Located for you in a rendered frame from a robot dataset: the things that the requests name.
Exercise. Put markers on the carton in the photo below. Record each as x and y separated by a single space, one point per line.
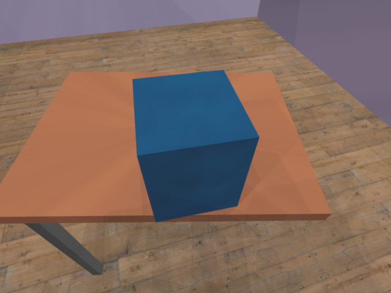
194 141

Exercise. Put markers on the table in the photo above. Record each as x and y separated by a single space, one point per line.
80 163

